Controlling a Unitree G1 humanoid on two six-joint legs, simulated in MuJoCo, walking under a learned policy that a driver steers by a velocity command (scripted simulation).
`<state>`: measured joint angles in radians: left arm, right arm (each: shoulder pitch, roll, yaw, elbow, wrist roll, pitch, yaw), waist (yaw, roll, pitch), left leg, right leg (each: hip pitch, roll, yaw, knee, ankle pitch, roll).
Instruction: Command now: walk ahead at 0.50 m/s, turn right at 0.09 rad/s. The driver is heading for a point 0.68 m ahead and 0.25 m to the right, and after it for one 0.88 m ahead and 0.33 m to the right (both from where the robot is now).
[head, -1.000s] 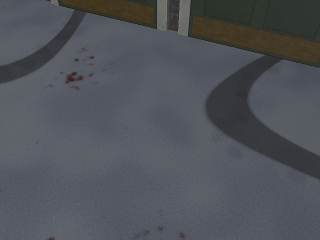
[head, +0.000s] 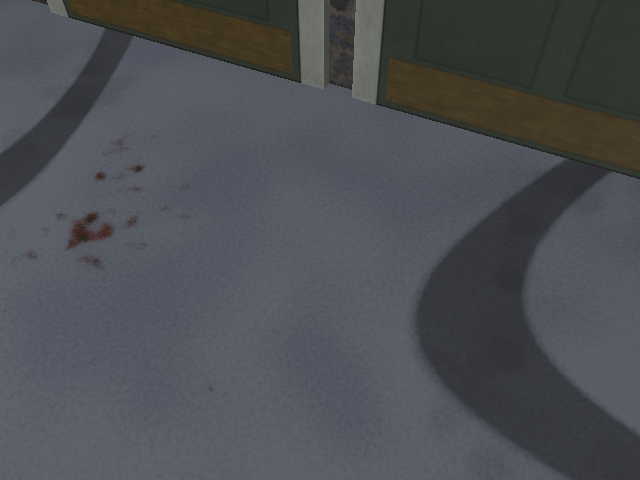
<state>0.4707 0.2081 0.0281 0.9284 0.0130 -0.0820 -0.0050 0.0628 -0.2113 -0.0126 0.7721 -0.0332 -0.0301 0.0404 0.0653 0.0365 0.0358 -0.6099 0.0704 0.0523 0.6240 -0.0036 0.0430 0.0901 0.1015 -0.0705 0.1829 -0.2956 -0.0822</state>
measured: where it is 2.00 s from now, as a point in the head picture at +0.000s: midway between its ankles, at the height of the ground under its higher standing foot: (435, 398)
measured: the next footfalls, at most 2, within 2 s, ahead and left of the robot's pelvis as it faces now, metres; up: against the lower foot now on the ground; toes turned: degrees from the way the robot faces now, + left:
left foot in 0.08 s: +0.23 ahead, +0.10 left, +0.00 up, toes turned +2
right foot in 0.62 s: +0.48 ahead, -0.14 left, +0.00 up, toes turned -23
